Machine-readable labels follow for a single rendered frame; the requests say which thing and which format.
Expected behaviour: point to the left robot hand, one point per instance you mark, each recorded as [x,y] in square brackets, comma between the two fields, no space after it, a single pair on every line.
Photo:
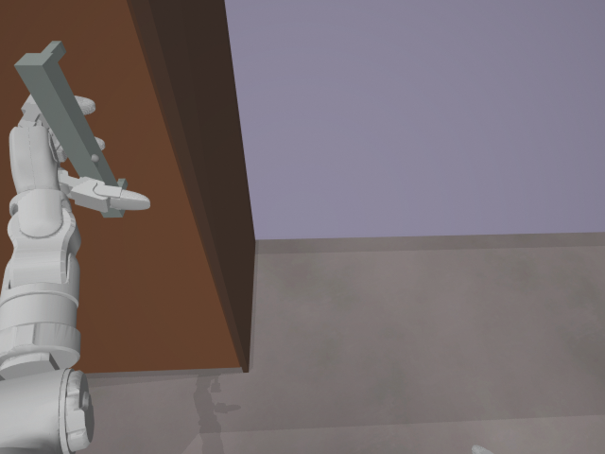
[35,156]

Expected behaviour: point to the wardrobe door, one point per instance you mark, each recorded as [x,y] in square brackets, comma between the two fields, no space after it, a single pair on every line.
[148,299]

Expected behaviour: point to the left robot forearm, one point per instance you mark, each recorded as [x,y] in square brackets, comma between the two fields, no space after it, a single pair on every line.
[40,291]

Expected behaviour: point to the left robot upper arm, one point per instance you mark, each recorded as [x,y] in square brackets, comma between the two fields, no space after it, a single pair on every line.
[46,413]

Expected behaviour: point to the handle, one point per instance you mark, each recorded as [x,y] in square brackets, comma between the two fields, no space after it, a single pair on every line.
[49,88]

